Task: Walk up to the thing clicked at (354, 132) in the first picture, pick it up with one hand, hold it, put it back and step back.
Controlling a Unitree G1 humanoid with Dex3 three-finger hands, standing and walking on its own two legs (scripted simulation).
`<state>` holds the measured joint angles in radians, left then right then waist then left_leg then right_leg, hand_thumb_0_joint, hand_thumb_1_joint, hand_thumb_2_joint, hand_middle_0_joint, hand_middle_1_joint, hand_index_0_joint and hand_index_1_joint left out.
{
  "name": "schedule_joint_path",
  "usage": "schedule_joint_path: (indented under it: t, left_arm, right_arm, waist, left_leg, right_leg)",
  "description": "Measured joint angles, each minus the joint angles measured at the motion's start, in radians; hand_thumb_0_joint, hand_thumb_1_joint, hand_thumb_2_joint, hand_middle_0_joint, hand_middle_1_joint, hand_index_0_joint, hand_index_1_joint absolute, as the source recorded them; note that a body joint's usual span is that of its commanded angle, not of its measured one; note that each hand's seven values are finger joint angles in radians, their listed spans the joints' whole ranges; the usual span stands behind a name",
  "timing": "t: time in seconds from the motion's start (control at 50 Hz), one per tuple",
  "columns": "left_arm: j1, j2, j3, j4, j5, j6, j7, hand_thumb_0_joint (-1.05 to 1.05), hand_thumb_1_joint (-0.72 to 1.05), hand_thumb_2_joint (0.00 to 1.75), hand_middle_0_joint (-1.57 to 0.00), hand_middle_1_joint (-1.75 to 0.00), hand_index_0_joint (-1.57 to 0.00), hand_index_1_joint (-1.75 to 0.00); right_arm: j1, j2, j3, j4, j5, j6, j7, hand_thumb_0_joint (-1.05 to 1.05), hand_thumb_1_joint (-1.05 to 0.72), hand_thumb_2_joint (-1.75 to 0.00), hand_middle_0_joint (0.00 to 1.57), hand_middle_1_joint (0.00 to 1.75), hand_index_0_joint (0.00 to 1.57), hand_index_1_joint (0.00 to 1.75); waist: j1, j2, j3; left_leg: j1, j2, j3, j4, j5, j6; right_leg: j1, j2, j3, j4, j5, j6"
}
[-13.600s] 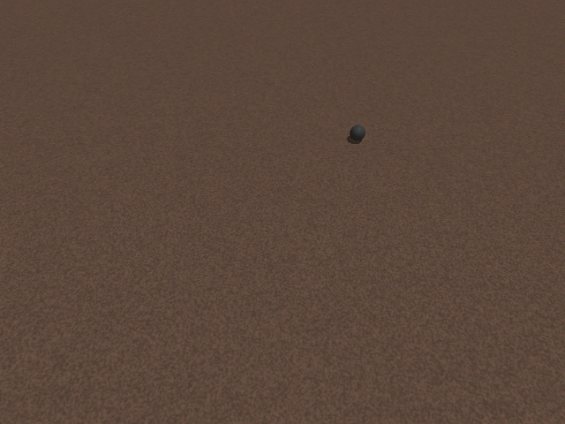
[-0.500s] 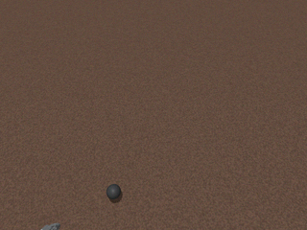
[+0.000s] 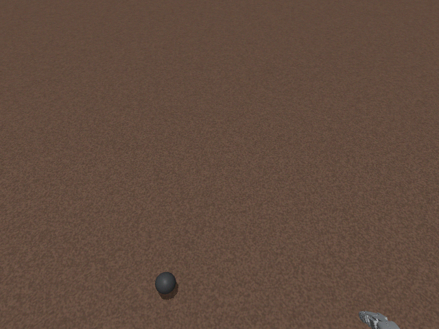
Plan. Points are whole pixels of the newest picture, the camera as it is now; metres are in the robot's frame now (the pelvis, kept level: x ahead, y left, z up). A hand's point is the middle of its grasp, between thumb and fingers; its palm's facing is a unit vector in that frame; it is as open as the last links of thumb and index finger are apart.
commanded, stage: walk up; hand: left
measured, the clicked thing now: (165, 282) +0.39 +0.23 -0.73
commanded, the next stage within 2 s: stand in 0.78 s
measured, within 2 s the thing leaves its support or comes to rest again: neither
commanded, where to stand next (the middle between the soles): +0.02 +0.00 m, yaw +0 degrees
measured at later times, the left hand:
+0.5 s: hand out of the picture +0.08 +0.26 -0.14, palm faces -0.04 -0.93 -0.37, open 7.4 cm
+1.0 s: hand out of the picture +0.08 +0.25 -0.14, palm faces -0.05 -0.94 -0.34, open 7.4 cm
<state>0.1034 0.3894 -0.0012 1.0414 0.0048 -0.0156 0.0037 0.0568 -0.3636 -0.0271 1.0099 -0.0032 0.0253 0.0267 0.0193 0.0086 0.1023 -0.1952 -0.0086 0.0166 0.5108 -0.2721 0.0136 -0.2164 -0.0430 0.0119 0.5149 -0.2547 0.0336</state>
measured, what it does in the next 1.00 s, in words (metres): stands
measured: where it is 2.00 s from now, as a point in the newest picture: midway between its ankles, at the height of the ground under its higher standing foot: outside the picture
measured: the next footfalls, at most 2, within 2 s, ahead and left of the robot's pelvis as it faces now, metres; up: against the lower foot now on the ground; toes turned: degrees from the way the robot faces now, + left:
none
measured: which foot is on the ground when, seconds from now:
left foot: down 0.00-1.00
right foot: down 0.00-1.00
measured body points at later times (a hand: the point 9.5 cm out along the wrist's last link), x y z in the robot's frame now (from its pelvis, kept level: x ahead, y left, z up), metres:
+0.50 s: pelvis -0.01 +0.00 +0.01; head +0.01 -0.01 +0.46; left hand +0.08 +0.31 -0.12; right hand +0.08 -0.31 -0.12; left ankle +0.00 +0.11 -0.74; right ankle +0.02 -0.14 -0.74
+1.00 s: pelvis +0.01 -0.01 +0.01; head +0.02 -0.01 +0.46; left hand +0.09 +0.29 -0.12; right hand +0.07 -0.31 -0.12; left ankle +0.00 +0.11 -0.74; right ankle +0.02 -0.14 -0.74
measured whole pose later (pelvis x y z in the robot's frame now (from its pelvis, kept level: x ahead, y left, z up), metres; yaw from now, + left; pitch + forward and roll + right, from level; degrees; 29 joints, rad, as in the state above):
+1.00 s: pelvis +0.01 -0.01 +0.01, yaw -1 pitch -2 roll +0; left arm 0.12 0.35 -0.01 1.12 0.02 -0.02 -0.02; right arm 0.12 -0.35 -0.01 1.12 -0.01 -0.01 0.02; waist -0.01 0.00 0.04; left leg -0.11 0.00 0.02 0.33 -0.19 0.00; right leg -0.14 -0.03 0.01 0.34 -0.17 0.03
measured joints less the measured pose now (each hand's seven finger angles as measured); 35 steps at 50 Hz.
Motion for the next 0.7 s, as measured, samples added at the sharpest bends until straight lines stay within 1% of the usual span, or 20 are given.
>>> schedule_joint_path:
  t: [0.14,0.28,0.7]
  left_arm:
    - [0.005,-0.017,-0.006,0.029,0.002,0.002,-0.003,0.0,0.9,0.9,-0.21,-0.3,-0.2,-0.3]
    - [0.01,-0.029,-0.003,0.051,0.006,0.0,-0.003,0.0,0.9,0.9,-0.21,-0.3,-0.2,-0.3]
    - [-0.014,-0.027,0.009,0.056,0.014,0.0,-0.003,0.0,0.9,0.9,-0.21,-0.3,-0.2,-0.3]
  right_arm:
    - [0.005,0.012,0.001,0.036,0.0,0.003,0.003,0.01,-0.91,-0.9,0.2,0.3,0.2,0.3]
    - [0.018,0.016,-0.001,0.066,0.001,0.003,0.002,0.01,-0.91,-0.9,0.2,0.3,0.2,0.3]
    - [0.041,0.003,-0.007,0.08,-0.001,0.003,0.002,0.01,-0.91,-0.9,0.2,0.3,0.2,0.3]
  waist:
    - [-0.001,-0.007,-0.006]
    - [-0.009,-0.007,-0.012]
    - [-0.023,0.003,-0.028]
  left_leg:
    - [0.034,-0.002,0.007,-0.073,0.04,0.002]
    - [0.055,0.001,0.008,-0.115,0.063,0.0]
    - [0.045,0.009,0.012,-0.124,0.074,-0.005]
  right_leg:
    - [0.031,-0.001,0.006,-0.071,0.042,0.004]
    - [0.052,0.002,0.006,-0.117,0.067,0.003]
    - [0.042,0.01,0.01,-0.131,0.083,-0.001]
